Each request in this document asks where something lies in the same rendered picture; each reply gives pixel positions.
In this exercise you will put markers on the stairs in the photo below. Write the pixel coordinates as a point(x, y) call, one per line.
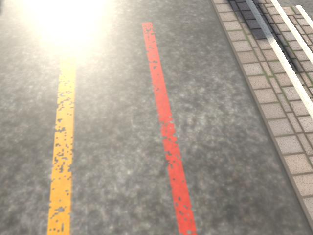
point(293, 31)

